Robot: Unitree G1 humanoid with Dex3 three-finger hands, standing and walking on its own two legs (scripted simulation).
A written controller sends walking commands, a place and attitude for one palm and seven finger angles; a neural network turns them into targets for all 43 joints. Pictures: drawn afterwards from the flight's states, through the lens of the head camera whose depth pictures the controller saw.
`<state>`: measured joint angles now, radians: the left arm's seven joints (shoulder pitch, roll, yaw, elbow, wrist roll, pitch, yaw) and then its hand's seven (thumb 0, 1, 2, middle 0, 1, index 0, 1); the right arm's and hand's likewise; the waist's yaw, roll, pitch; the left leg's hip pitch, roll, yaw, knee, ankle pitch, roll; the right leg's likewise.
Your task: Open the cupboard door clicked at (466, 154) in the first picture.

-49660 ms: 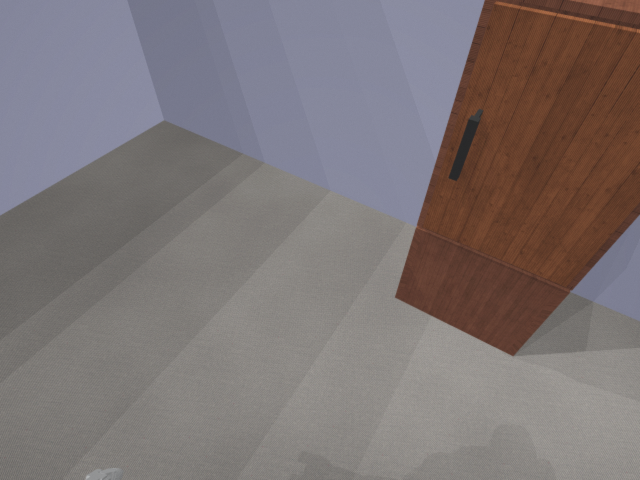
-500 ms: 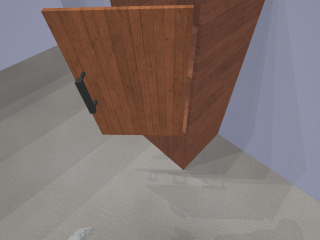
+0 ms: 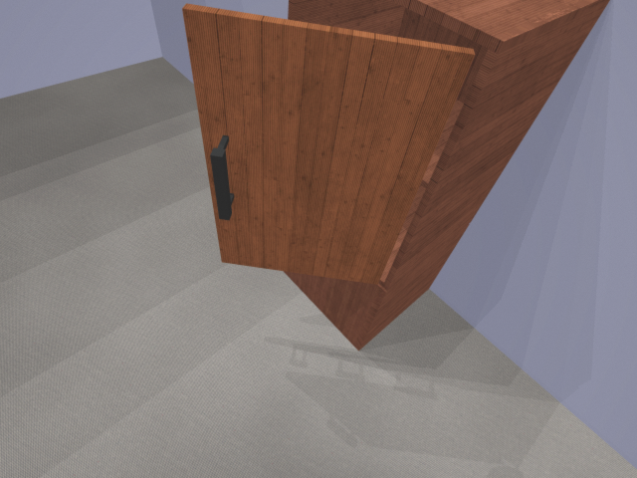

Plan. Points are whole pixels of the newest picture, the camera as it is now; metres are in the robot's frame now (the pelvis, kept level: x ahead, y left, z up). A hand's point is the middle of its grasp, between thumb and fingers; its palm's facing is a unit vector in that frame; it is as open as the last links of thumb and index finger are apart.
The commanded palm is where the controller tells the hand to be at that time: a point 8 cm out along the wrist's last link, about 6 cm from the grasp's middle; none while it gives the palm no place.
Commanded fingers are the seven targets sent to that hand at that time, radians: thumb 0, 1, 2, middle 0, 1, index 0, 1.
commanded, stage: come to a stop and stand still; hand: left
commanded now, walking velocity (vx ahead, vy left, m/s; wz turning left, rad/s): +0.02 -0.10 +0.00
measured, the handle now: (224, 179) +0.59 +0.23 -0.03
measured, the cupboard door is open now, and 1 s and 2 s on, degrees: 42 42 42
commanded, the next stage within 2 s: look again from close up in 1.58 s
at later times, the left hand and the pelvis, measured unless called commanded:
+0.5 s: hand out of the picture +0.02 +0.12 -0.18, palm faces +0.02 -0.98 -0.22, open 7.2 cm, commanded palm none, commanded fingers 0.00 0.90 0.90 -0.20 -0.30 -0.20 -0.30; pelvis -0.03 -0.07 -0.01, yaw +1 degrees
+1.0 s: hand out of the picture -0.04 +0.07 -0.18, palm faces +0.08 -0.99 -0.13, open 7.4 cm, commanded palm none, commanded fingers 0.00 0.90 0.90 -0.20 -0.30 -0.20 -0.30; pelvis +0.00 -0.08 +0.00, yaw +1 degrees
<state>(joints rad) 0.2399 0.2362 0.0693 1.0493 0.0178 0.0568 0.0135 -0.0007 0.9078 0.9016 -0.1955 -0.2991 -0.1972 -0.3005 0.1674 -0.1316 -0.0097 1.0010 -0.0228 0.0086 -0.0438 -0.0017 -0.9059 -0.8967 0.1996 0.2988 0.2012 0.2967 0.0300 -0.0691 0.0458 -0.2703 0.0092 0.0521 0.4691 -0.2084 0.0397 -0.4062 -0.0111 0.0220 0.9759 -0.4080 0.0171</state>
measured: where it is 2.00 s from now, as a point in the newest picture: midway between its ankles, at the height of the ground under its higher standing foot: outside the picture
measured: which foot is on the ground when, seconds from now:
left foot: down 0.00-1.00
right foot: up 0.00-0.28, down 0.30-1.00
